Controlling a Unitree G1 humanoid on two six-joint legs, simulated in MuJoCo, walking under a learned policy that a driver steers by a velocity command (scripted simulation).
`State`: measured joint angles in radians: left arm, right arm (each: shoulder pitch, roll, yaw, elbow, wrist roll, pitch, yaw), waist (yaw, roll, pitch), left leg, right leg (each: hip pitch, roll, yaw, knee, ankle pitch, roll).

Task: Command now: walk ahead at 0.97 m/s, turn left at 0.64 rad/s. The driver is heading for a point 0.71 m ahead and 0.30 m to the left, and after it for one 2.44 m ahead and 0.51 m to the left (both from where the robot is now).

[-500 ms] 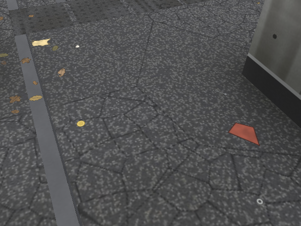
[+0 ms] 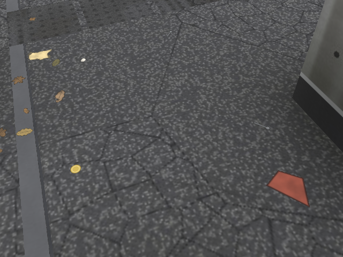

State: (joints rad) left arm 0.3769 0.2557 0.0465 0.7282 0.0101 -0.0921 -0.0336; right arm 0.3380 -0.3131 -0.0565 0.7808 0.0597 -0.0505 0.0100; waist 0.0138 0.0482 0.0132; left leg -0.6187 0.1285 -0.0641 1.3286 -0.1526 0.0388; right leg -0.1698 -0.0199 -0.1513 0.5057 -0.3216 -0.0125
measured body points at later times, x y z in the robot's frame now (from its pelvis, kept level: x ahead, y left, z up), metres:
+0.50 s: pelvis +0.39 +0.04 +0.00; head +0.40 +0.05 +0.45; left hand +0.55 +0.34 -0.03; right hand +0.50 -0.20 -0.13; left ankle +0.38 +0.06 -0.73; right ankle +0.55 -0.14 -0.64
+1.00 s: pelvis +0.76 +0.18 +0.01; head +0.77 +0.21 +0.46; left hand +0.52 +0.32 -0.12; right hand +1.10 +0.22 -0.03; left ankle +0.76 +0.37 -0.69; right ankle +0.81 +0.03 -0.73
